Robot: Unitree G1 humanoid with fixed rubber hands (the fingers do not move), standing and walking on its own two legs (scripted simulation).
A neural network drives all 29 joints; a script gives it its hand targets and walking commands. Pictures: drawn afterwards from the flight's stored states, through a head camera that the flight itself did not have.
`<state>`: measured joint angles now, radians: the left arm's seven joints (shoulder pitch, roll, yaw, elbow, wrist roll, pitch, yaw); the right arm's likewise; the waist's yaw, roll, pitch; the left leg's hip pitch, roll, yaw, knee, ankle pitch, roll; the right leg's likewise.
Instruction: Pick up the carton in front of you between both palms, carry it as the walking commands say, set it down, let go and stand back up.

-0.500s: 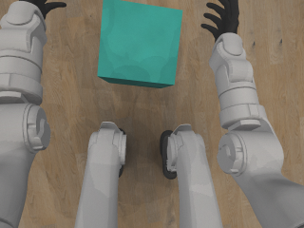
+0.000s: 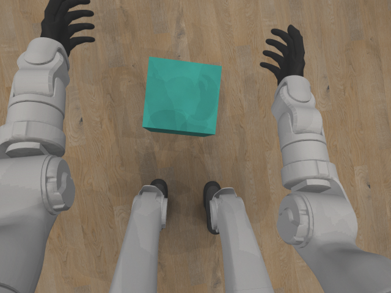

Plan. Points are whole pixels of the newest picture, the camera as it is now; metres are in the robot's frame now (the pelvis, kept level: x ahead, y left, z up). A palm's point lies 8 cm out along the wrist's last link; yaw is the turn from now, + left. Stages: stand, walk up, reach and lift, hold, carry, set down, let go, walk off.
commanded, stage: let go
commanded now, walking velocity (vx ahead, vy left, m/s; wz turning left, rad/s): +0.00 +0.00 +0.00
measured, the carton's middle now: (181, 103) +0.50 +0.03 -0.49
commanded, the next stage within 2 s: stand in 1.34 s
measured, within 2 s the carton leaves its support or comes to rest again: neither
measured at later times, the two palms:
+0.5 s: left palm (14, 107) +0.39 +0.24 +0.01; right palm (360, 132) +0.39 -0.21 +0.01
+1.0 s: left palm out of the picture +0.25 +0.22 +0.09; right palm out of the picture +0.26 -0.25 +0.09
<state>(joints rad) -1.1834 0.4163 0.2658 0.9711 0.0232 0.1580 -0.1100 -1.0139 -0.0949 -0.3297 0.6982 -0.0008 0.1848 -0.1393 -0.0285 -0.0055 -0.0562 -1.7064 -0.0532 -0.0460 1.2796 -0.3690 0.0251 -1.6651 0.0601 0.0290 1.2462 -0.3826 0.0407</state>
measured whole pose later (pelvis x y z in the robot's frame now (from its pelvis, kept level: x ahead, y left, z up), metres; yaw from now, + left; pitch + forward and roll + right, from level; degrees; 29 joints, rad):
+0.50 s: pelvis +0.07 -0.01 +0.11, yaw +2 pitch +31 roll -1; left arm -0.41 0.25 0.20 0.67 0.04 0.03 -0.05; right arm -0.31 -0.15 -0.14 0.57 -0.04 0.05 0.01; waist -0.02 -0.01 -0.09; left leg -1.04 -0.05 -0.05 0.78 -0.29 0.01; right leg -1.01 0.04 0.05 0.78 -0.31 0.01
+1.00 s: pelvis +0.10 -0.02 +0.16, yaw +2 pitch +0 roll +0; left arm 0.23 0.21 0.05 0.45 0.00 0.06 -0.07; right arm 0.24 -0.22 -0.04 0.43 0.01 0.06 0.07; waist -0.01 0.00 0.05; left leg -0.18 -0.03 -0.06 0.43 -0.25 0.00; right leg -0.17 0.04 0.05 0.43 -0.27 -0.02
